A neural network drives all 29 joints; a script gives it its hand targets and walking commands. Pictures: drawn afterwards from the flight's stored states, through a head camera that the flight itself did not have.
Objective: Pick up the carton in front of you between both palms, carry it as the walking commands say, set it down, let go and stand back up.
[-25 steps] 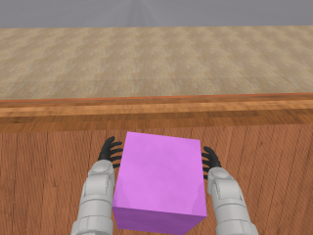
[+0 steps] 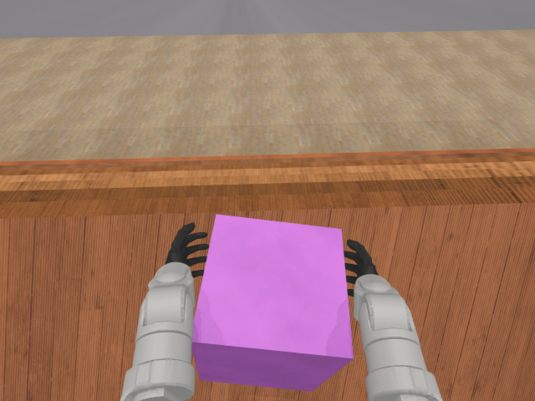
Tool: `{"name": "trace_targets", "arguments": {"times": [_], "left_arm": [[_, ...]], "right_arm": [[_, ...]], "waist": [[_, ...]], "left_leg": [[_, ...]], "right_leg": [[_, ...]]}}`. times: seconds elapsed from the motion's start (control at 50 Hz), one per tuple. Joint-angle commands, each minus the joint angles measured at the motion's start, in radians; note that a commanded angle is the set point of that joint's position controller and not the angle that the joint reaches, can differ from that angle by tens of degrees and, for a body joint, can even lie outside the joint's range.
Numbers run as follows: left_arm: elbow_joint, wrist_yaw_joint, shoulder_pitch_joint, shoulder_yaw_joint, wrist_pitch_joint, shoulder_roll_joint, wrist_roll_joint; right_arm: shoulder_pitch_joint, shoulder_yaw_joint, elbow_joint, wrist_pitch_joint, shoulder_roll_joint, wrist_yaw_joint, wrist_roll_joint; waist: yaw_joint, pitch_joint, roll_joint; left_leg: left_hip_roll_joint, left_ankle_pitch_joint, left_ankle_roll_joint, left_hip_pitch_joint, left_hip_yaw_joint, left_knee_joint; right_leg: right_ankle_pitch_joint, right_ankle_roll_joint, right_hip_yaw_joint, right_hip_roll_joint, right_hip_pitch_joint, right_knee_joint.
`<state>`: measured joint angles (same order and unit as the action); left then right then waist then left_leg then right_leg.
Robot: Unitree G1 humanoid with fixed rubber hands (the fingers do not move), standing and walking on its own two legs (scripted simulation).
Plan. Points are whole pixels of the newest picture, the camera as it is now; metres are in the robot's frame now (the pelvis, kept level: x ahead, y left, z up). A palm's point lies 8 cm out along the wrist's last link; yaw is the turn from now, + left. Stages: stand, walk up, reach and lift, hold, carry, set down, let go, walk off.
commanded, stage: reach and lift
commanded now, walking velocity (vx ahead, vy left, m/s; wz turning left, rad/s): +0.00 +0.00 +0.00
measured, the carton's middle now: (267, 308) +0.30 +0.02 -0.06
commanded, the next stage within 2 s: hold in 0.42 s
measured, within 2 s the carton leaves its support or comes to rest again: neither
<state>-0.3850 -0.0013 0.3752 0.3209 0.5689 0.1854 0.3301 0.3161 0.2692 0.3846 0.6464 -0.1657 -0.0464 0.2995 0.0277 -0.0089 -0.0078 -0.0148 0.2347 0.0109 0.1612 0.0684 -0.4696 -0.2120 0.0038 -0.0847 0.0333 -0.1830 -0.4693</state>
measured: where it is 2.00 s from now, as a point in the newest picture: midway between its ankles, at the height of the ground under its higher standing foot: outside the picture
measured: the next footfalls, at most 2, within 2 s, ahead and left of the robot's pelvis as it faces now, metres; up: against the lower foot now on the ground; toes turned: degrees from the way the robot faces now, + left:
none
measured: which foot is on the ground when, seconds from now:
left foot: down 0.00-1.00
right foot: down 0.00-1.00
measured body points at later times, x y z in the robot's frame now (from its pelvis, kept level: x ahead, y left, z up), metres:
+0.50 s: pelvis +0.01 +0.00 +0.00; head -0.03 +0.01 +0.45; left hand +0.32 +0.16 +0.05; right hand +0.31 -0.14 +0.03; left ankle +0.02 +0.13 -0.74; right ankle +0.03 -0.12 -0.74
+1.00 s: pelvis +0.00 +0.00 +0.00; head -0.06 +0.00 +0.45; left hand +0.31 +0.15 +0.07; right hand +0.30 -0.15 +0.04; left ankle +0.02 +0.13 -0.74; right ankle +0.03 -0.12 -0.74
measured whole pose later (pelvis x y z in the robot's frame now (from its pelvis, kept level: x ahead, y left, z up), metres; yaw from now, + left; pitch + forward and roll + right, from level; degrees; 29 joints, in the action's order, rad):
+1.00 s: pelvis +0.00 +0.00 +0.00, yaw +0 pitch -8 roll +0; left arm -0.32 0.00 0.36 0.29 0.72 0.18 0.34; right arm 0.32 0.24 0.33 0.79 -0.17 -0.02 0.32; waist 0.00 0.00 -0.01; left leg -0.02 0.22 0.01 0.07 0.08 -0.42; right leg -0.20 0.00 -0.08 0.03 -0.08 -0.42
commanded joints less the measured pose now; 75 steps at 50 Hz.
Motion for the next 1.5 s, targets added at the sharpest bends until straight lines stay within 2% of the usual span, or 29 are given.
{"name": "trace_targets", "arguments": {"times": [0.0, 0.12, 0.14, 0.16, 0.18, 0.2, 0.26, 0.36, 0.4, 0.42, 0.46, 0.58, 0.62, 0.66, 0.72, 0.74, 0.78, 0.8, 0.82, 0.86, 0.88, 0.94, 1.06, 1.08, 1.2, 1.22, 1.3, 1.36, 1.48], "left_arm": [[-0.085, -0.272, 0.363, -0.519, 0.043, 0.938, -0.212], [-0.083, -0.281, 0.274, -0.538, 0.062, 0.965, -0.244], [-0.084, -0.279, 0.325, -0.557, 0.060, 0.976, -0.275], [-0.070, -0.276, 0.316, -0.530, 0.067, 0.952, -0.239], [-0.020, -0.274, 0.307, -0.513, 0.066, 0.930, -0.234], [-0.038, -0.268, 0.292, -0.546, 0.078, 0.956, -0.252], [-0.027, -0.254, 0.239, -0.562, 0.092, 0.987, -0.241], [0.085, -0.242, 0.343, -0.561, 0.077, 0.924, -0.273], [0.050, -0.241, 0.362, -0.600, 0.091, 0.939, -0.282], [-0.009, -0.245, 0.279, -0.548, 0.104, 0.931, -0.237], [0.048, -0.249, 0.327, -0.638, 0.114, 1.008, -0.299], [0.110, -0.240, 0.195, -0.609, 0.163, 0.940, -0.304], [0.115, -0.246, 0.299, -0.603, 0.165, 0.941, -0.295], [0.097, -0.250, 0.272, -0.594, 0.167, 0.935, -0.284], [0.045, -0.259, 0.308, -0.578, 0.165, 0.935, -0.283], [0.041, -0.261, 0.290, -0.567, 0.169, 0.959, -0.266], [0.021, -0.267, 0.390, -0.570, 0.161, 0.932, -0.286], [0.063, -0.272, 0.389, -0.563, 0.152, 0.945, -0.270], [0.000, -0.267, 0.351, -0.571, 0.157, 0.974, -0.276], [0.018, -0.261, 0.338, -0.597, 0.160, 0.998, -0.276], [0.026, -0.261, 0.377, -0.566, 0.151, 0.977, -0.295], [0.006, -0.270, 0.407, -0.535, 0.151, 0.956, -0.264], [-0.068, -0.269, 0.352, -0.466, 0.170, 0.966, -0.216], [-0.023, -0.277, 0.408, -0.515, 0.162, 0.961, -0.271], [0.046, -0.278, 0.382, -0.589, 0.145, 0.942, -0.286], [0.046, -0.274, 0.336, -0.575, 0.150, 0.946, -0.277], [0.060, -0.260, 0.331, -0.614, 0.155, 0.976, -0.322], [0.026, -0.264, 0.305, -0.588, 0.166, 0.941, -0.299], [0.176, -0.245, 0.263, -0.641, 0.161, 0.939, -0.329]], "right_arm": [[0.623, -0.571, -0.096, -0.058, -0.955, 0.265, -0.265], [0.561, -0.575, -0.138, -0.032, -0.961, 0.268, -0.266], [0.561, -0.564, -0.153, -0.033, -0.927, 0.270, -0.272], [0.541, -0.532, -0.123, -0.025, -0.930, 0.266, -0.266], [0.510, -0.523, -0.096, -0.009, -0.931, 0.266, -0.230], [0.518, -0.525, -0.136, -0.017, -0.916, 0.268, -0.239], [0.534, -0.614, -0.206, -0.022, -0.904, 0.270, -0.287], [0.528, -0.564, -0.199, 0.002, -0.848, 0.253, -0.257], [0.500, -0.567, -0.187, -0.013, -0.912, 0.261, -0.283], [0.546, -0.556, -0.169, -0.006, -0.883, 0.266, -0.264], [0.557, -0.589, -0.228, -0.004, -0.884, 0.278, -0.299], [0.471, -0.637, -0.268, 0.077, -0.875, 0.273, -0.337], [0.480, -0.570, -0.213, 0.079, -0.856, 0.266, -0.294], [0.525, -0.614, -0.253, 0.064, -0.864, 0.278, -0.310], [0.549, -0.558, -0.204, 0.072, -0.877, 0.287, -0.268], [0.557, -0.597, -0.235, 0.066, -0.902, 0.276, -0.306], [0.565, -0.555, -0.152, 0.071, -0.908, 0.278, -0.276], [0.565, -0.571, -0.185, 0.063, -0.921, 0.281, -0.293], [0.624, -0.587, -0.229, 0.050, -0.912, 0.285, -0.310], [0.597, -0.587, -0.205, 0.050, -0.905, 0.286, -0.301], [0.618, -0.568, -0.186, 0.068, -0.932, 0.294, -0.288], [0.675, -0.571, -0.160, 0.051, -0.911, 0.301, -0.296], [0.666, -0.542, -0.148, 0.063, -0.883, 0.294, -0.258], [0.645, -0.547, -0.170, 0.055, -0.898, 0.295, -0.279], [0.568, -0.594, -0.207, 0.046, -0.931, 0.290, -0.305], [0.602, -0.628, -0.245, 0.049, -0.924, 0.285, -0.323], [0.558, -0.592, -0.229, 0.052, -0.866, 0.282, -0.317], [0.531, -0.611, -0.216, 0.067, -0.895, 0.276, -0.299], [0.475, -0.629, -0.324, 0.067, -0.858, 0.267, -0.314]], "waist": [[0.000, 0.309, 0.010], [-0.001, 0.279, 0.043], [-0.041, 0.256, 0.038], [-0.032, 0.238, -0.038], [0.002, 0.213, 0.046], [-0.057, 0.212, 0.047], [0.013, 0.306, -0.035], [-0.025, 0.283, 0.060], [-0.046, 0.250, -0.002], [-0.002, 0.218, -0.014], [-0.044, 0.267, -0.040], [0.007, 0.208, 0.007], [-0.031, 0.273, -0.005], [0.005, 0.236, -0.026], [-0.020, 0.166, 0.068], [-0.014, 0.158, -0.038], [-0.051, 0.158, 0.003], [-0.013, 0.187, -0.021], [-0.058, 0.185, 0.012], [-0.017, 0.217, -0.008], [-0.033, 0.192, 0.068], [-0.015, 0.201, -0.033], [0.012, 0.166, 0.000], [-0.036, 0.217, 0.026], [-0.030, 0.225, 0.028], [0.018, 0.269, 0.028], [-0.041, 0.277, 0.004], [0.001, 0.219, 0.006], [-0.029, 0.268, 0.003]], "left_leg": [[-0.074, -0.204, -0.019, -0.100, 0.009, 0.059], [-0.070, -0.232, -0.011, -0.066, 0.013, 0.088], [-0.064, -0.230, -0.007, -0.107, 0.015, 0.108], [-0.078, -0.220, -0.008, -0.103, 0.002, 0.090], [-0.067, -0.206, -0.013, -0.075, 0.006, 0.086], [-0.057, -0.249, -0.003, -0.146, 0.027, 0.090], [-0.084, -0.335, 0.009, -0.148, 0.022, 0.096], [-0.055, -0.342, -0.006, -0.189, 0.024, 0.092], [-0.069, -0.226, 0.001, -0.149, -0.001, 0.078], [-0.051, -0.200, -0.007, -0.085, -0.002, 0.116], [-0.053, -0.257, 0.019, -0.120, 0.024, 0.094], [-0.076, -0.324, -0.001, -0.147, 0.007, 0.138], [-0.062, -0.293, 0.003, -0.197, 0.016, 0.115], [-0.070, -0.206, 0.004, -0.170, -0.006, 0.139], [-0.043, -0.148, -0.006, -0.108, 0.016, 0.153], [-0.075, -0.132, -0.002, -0.120, 0.000, 0.129], [-0.061, -0.088, -0.010, -0.133, -0.002, 0.139], [-0.078, -0.079, -0.007, -0.089, 0.002, 0.120], [-0.072, -0.109, -0.013, -0.128, -0.005, 0.124], [-0.073, -0.121, 0.004, -0.105, 0.007, 0.114], [-0.052, -0.107, -0.014, -0.131, 0.019, 0.133], [-0.070, 0.008, -0.016, -0.110, -0.011, 0.132], [-0.066, -0.056, -0.018, -0.107, -0.006, 0.124], [-0.067, -0.053, -0.009, -0.084, -0.004, 0.118], [-0.076, -0.183, -0.004, -0.112, 0.005, 0.128], [-0.079, -0.221, -0.011, -0.137, -0.003, 0.125], [-0.062, -0.205, 0.003, -0.148, 0.013, 0.126], [-0.061, -0.218, -0.004, -0.114, 0.006, 0.144], [-0.057, -0.333, 0.011, -0.200, 0.029, 0.140]], "right_leg": [[0.142, -0.002, -0.026, 0.035, 0.140, 0.105], [0.185, 0.010, -0.008, 0.064, 0.174, 0.105], [0.145, 0.001, 0.006, 0.071, 0.129, 0.116], [0.152, -0.003, -0.020, 0.043, 0.119, 0.128], [0.118, -0.002, -0.005, 0.045, 0.112, 0.126], [0.140, -0.004, -0.003, 0.059, 0.084, 0.120], [0.245, -0.002, -0.009, 0.057, 0.175, 0.119], [0.210, 0.002, 0.005, 0.065, 0.098, 0.113], [0.155, -0.014, -0.012, 0.060, 0.099, 0.109], [0.120, -0.013, 0.006, 0.071, 0.125, 0.095], [0.150, -0.028, -0.006, 0.070, 0.156, 0.112], [0.236, 0.011, -0.003, 0.061, 0.153, 0.150], [0.209, -0.004, -0.013, 0.054, 0.182, 0.144], [0.107, 0.005, 0.011, 0.060, 0.137, 0.152], [0.065, -0.010, 0.018, 0.071, 0.137, 0.143], [0.078, -0.012, -0.020, 0.043, 0.138, 0.160], [0.050, -0.008, -0.005, 0.052, 0.114, 0.144], [0.033, -0.009, -0.005, 0.036, 0.162, 0.154], [0.043, 0.003, -0.007, 0.047, 0.092, 0.145], [0.051, -0.011, 0.000, 0.046, 0.160, 0.141], [0.009, 0.005, 0.015, 0.073, 0.087, 0.132], [-0.060, -0.003, 0.014, 0.044, 0.098, 0.135], [-0.016, -0.007, -0.002, 0.029, 0.073, 0.149], [0.008, 0.001, -0.004, 0.049, 0.159, 0.138], [0.150, 0.002, 0.003, 0.053, 0.166, 0.140], [0.155, 0.017, 0.007, 0.054, 0.183, 0.143], [0.131, -0.009, -0.002, 0.054, 0.186, 0.134], [0.156, 0.008, -0.003, 0.061, 0.181, 0.137], [0.223, -0.002, 0.009, 0.071, 0.177, 0.134]]}}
